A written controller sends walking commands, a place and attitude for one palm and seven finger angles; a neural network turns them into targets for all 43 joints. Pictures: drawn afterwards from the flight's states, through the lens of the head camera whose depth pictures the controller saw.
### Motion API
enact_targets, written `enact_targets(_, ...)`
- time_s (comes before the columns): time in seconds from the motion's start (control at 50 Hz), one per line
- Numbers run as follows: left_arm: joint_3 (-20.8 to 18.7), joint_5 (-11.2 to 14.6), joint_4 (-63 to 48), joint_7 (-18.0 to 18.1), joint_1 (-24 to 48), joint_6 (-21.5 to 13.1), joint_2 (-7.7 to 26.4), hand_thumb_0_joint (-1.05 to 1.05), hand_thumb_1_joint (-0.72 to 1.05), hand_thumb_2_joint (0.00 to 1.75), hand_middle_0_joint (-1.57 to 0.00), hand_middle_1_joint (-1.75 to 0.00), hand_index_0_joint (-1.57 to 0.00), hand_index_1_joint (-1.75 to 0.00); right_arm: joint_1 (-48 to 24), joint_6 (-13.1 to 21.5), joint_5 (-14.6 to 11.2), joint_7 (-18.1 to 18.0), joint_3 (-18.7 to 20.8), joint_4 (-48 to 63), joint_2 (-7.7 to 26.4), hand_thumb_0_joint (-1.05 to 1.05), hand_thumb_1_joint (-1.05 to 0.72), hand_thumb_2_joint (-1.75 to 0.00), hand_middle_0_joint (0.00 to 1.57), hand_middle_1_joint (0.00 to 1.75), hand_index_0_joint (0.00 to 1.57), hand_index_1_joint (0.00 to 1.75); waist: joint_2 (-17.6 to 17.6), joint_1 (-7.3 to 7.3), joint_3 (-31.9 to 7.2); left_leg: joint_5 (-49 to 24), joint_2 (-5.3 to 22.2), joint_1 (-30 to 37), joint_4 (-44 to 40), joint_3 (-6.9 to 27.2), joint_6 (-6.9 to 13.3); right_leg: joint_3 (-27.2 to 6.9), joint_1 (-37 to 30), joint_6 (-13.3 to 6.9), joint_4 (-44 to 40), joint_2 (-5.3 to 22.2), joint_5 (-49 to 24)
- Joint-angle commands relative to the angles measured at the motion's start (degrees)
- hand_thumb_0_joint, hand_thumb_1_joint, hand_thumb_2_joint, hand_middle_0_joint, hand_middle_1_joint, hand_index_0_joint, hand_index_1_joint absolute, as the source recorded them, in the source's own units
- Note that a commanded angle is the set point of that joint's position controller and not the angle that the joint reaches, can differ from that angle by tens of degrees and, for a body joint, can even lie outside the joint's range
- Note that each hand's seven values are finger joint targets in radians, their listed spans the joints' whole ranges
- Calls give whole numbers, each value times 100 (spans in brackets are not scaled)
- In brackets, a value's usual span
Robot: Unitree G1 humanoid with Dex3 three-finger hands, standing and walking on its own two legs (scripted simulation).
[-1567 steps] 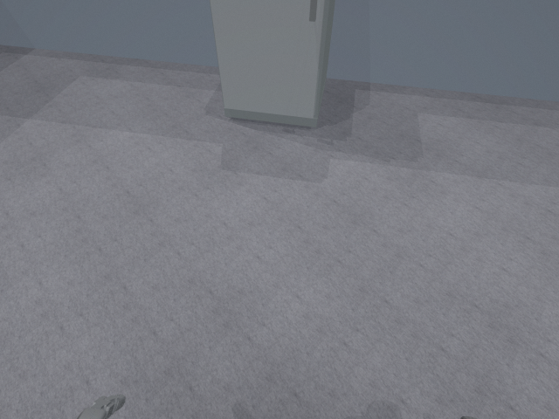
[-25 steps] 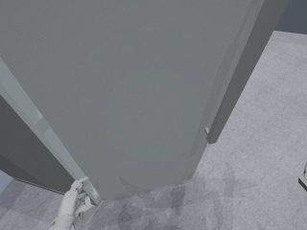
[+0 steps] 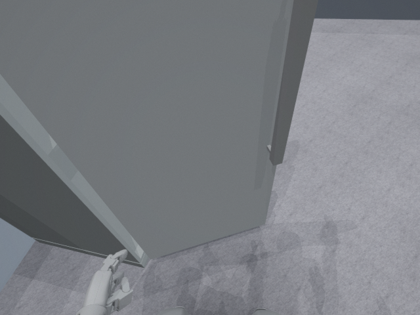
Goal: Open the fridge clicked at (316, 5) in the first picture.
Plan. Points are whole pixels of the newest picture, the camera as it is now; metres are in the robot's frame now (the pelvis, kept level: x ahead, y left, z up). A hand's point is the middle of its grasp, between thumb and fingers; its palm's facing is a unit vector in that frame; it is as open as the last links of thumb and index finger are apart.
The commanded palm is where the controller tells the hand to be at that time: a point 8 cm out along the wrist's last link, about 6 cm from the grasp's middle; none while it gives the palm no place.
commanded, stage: step back with the hand held close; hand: right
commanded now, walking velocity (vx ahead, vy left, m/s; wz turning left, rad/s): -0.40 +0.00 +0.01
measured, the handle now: (284, 82) +0.55 -0.14 +0.14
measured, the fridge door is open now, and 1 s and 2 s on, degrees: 61 61 61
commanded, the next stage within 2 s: stop stepping back and stand still in 0.46 s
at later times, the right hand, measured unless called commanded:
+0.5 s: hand out of the picture +0.14 -0.28 +0.18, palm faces +0.35 +0.85 -0.40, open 7.4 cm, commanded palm +0.07 -0.32 +0.20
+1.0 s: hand out of the picture +0.01 -0.32 +0.17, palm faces +0.48 +0.83 -0.29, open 7.4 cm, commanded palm -0.04 -0.34 +0.20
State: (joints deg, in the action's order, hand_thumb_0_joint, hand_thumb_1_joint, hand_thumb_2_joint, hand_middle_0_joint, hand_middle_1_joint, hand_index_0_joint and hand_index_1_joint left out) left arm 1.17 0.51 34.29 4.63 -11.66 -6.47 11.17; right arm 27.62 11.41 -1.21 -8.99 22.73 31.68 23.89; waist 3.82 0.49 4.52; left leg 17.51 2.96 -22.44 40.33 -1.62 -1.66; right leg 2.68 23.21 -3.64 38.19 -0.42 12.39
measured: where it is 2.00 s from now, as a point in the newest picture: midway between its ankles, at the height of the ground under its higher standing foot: outside the picture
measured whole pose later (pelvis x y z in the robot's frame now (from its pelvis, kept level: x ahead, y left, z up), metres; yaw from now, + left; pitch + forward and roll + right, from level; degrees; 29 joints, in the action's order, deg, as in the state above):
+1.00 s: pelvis -0.19 -0.04 +0.02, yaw +2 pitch -2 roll +0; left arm -0.2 0.7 38.9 3.5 -16.1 -5.1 10.9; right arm 27.1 10.3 -2.2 -7.7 22.4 21.2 20.7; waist 5.1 1.8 -5.2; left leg 15.6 1.3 -9.7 26.9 -5.1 1.5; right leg 0.8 28.0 -1.2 68.7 1.8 21.7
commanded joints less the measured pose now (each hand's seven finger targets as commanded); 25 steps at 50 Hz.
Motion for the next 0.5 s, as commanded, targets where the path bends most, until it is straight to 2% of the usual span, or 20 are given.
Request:
enact_targets(0.0,-405,-85,-898,64,469,-484,784,0,90,90,-20,-30,-20,-30,-343,656,100,-195,1388,1454,1370,0,-90,-90,20,30,20,30,-2082,17,-613,877,-326,1012,2274,376,82,-2347,1242,-686,-2948,1866,2290)
enact_targets(0.04,-483,-6,-805,-1,233,-578,793,0,90,90,-20,-30,-20,-30,-137,650,-8,-143,1190,1435,1165,0,-90,-90,20,30,20,30,-1571,72,-911,1087,-297,149,1278,135,74,-1787,-498,-486,-2266,1549,420)
enact_targets(0.06,-482,22,-729,-21,184,-619,804,0,90,90,-20,-30,-20,-30,-37,642,-41,-125,1057,1423,1049,0,-90,-90,20,30,20,30,-1461,85,-1090,1189,-308,30,772,47,50,-1724,-1012,-398,-2131,1489,72)
enact_targets(0.08,-487,49,-689,-38,153,-641,833,0,90,90,-20,-30,-20,-30,133,605,-90,-103,1007,1260,983,0,-90,-90,20,30,20,30,-1414,70,-1256,1197,-345,100,356,24,47,-1689,-1251,-316,-2115,1448,194)
enact_targets(0.12,-455,66,-708,-70,283,-655,862,0,90,90,-20,-30,-20,-30,-43,523,-134,-51,853,1164,928,0,-90,-90,20,30,20,30,-1521,44,-1345,937,-335,485,-477,-8,81,-1631,-1234,-218,-2057,1379,512)
enact_targets(0.16,-400,78,-687,-78,368,-674,876,0,90,90,-20,-30,-20,-30,-246,438,-143,3,657,1030,863,0,-90,-90,20,30,20,30,-1479,26,-1400,233,-334,780,-1478,-90,82,-1529,-1448,-114,-1674,1245,-238)
enact_targets(0.2,-395,87,-687,-46,440,-636,918,0,90,90,-20,-30,-20,-30,-366,452,-146,36,819,887,1119,0,-90,-90,20,30,20,30,-1162,94,-1397,-780,-221,1379,-2307,-157,121,-1381,-1092,12,-1257,1181,-146)
enact_targets(0.24,-365,76,-740,-15,408,-586,857,0,90,90,-20,-30,-20,-30,-310,521,-133,78,942,836,1367,0,-90,-90,20,30,20,30,-704,87,-1310,-1242,164,1279,-2518,-41,333,-989,-955,197,-672,790,346)
enact_targets(0.26,-358,92,-762,-7,404,-563,801,0,90,90,-20,-30,-20,-30,-363,581,-195,78,1051,899,1489,0,-90,-90,20,30,20,30,-256,93,-1232,-1407,532,960,-2498,114,568,-647,-967,312,-126,585,796)
enact_targets(0.28,-430,172,-712,-17,243,-479,737,0,90,90,-20,-30,-20,-30,-415,582,-256,106,860,921,1369,0,-90,-90,20,30,20,30,668,-3,-1351,-1859,1108,472,-2264,468,976,-219,-1276,512,1042,168,882)
enact_targets(0.3,-526,237,-768,-4,359,-455,820,0,90,90,-20,-30,-20,-30,-475,597,-309,130,754,1025,1322,0,-90,-90,20,30,20,30,1269,6,-1011,-2085,1658,-182,-2278,854,1328,-312,-1213,512,2079,-3,1129)
enact_targets(0.32,-464,224,-820,9,567,-417,744,0,90,90,-20,-30,-20,-30,-407,601,-279,106,967,1067,1475,0,-90,-90,20,30,20,30,1296,87,-758,-2757,1860,-105,-2149,840,1470,-493,-649,442,2485,133,1556)
enact_targets(0.34,-351,175,-823,27,638,-358,589,0,90,90,-20,-30,-20,-30,-392,570,-234,122,879,927,1337,0,-90,-90,20,30,20,30,932,-9,-481,-3723,1844,239,-1827,779,1444,-645,-85,396,2087,228,1663)
enact_targets(0.36,-204,135,-931,-1,681,-329,451,0,90,90,-20,-30,-20,-30,-406,518,-225,113,1064,1106,1442,0,-90,-90,20,30,20,30,710,-40,-412,-4535,1600,960,-1165,524,1145,-656,215,400,728,310,1623)
enact_targets(0.38,-122,95,-908,29,685,-322,553,0,90,90,-20,-30,-20,-30,-457,503,-196,84,1197,1249,1531,0,-90,-90,20,30,20,30,130,-128,-492,-4906,1160,1185,-203,224,686,-421,-16,399,-943,196,616)
enact_targets(0.4,-138,86,-916,81,727,-356,650,0,90,90,-20,-30,-20,-30,-471,558,-166,52,1166,1407,1485,0,-90,-90,20,30,20,30,-1070,-105,-773,-3937,560,954,797,-89,261,-467,-840,387,-2129,392,-1938)
enact_targets(0.42,-257,-1,-910,54,644,-440,754,0,90,90,-20,-30,-20,-30,-343,615,-149,15,1127,1525,1454,0,-90,-90,20,30,20,30,-2494,47,-1077,-512,-127,-338,1767,-8,82,-1616,-2100,135,-1832,1473,-5207)
enact_targets(0.44,-328,-55,-747,9,520,-518,726,0,90,90,-20,-30,-20,-30,-318,701,-41,8,986,1447,1383,0,-90,-90,20,30,20,30,-2688,41,-1232,1534,-312,-639,2520,490,185,-1776,-2298,39,-1439,1847,-5972)
enact_targets(0.46,-344,10,-637,-111,221,-555,732,0,90,90,-20,-30,-20,-30,-199,757,-120,43,912,1156,1133,0,-90,-90,20,30,20,30,-1946,49,-1419,1689,-375,-625,2568,648,238,-1439,-2267,-127,-1455,1806,-5356)
enact_targets(0.48,-375,-83,-734,-86,308,-630,761,0,90,90,-20,-30,-20,-30,-453,745,-168,71,967,1731,1341,0,-90,-90,20,30,20,30,-1876,-6,-1470,1678,-341,-413,2822,591,111,-1779,-1678,-34,-1734,1863,-4036)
